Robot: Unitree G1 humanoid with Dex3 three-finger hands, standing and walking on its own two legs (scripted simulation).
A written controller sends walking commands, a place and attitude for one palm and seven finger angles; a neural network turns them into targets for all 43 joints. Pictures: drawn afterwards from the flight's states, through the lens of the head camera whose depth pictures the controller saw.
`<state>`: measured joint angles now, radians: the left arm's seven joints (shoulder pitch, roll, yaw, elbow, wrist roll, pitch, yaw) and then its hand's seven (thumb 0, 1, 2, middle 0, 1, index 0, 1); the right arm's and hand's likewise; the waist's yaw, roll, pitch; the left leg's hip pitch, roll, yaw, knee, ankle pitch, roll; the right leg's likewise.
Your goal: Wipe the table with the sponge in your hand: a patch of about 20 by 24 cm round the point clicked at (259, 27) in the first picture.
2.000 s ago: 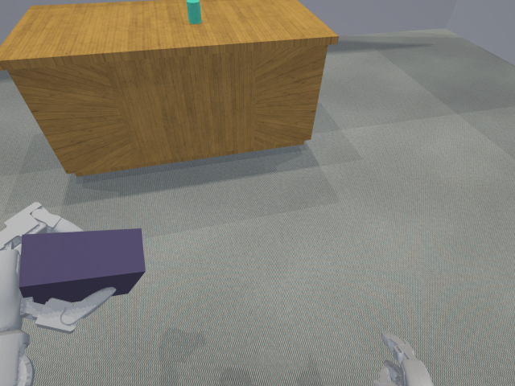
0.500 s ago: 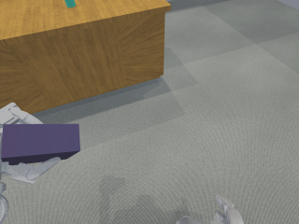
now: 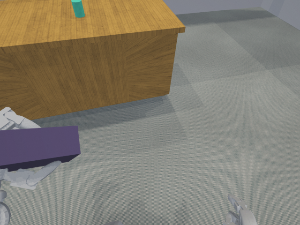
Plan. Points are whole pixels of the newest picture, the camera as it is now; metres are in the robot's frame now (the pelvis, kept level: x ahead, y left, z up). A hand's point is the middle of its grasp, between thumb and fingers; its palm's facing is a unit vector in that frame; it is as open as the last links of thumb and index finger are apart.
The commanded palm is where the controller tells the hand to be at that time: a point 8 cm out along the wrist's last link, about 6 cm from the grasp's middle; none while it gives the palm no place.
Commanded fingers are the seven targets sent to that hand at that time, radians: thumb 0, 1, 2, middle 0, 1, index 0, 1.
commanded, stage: walk to a spot facing it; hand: left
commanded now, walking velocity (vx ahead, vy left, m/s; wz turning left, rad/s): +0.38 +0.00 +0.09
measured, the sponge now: (51, 148) +0.22 +0.21 +0.16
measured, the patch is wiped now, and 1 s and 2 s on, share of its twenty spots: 0.00 0.00 0.00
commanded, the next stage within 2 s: turn to face it in 1.52 s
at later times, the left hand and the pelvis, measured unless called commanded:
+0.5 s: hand (84, 95) +0.36 +0.19 +0.17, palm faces +0.47 -0.77 -0.44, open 9.5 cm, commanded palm +0.29 +0.23 +0.19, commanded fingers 0.00 0.10 1.30 -1.20 -1.60 -1.20 -1.60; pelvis +0.15 -0.06 -0.01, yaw +4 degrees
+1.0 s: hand (75, 63) +0.47 +0.26 +0.17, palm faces +0.57 -0.74 -0.37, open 9.5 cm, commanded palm +0.39 +0.28 +0.19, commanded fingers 0.00 0.10 1.30 -1.20 -1.60 -1.20 -1.60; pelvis +0.29 -0.03 -0.01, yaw +12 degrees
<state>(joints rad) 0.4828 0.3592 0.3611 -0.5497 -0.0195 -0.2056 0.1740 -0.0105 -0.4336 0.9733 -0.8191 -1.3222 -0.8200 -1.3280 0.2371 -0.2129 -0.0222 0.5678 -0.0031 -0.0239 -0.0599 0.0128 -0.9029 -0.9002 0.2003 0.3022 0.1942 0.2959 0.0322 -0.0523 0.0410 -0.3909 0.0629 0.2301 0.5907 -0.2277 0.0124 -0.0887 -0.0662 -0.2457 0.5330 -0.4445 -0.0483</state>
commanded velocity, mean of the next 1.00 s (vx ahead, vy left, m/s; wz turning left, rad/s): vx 0.36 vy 0.00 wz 0.23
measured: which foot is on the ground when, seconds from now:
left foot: up 0.00-0.00, down 0.02-0.44, up 0.46-0.84, down 0.86-1.00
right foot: down 0.00-0.02, up 0.04-0.42, down 0.44-0.88, up 0.90-1.00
